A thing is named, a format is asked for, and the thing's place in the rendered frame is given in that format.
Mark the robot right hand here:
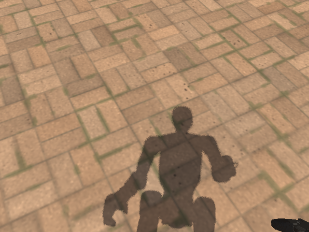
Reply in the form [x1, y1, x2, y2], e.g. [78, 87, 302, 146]
[271, 218, 309, 232]

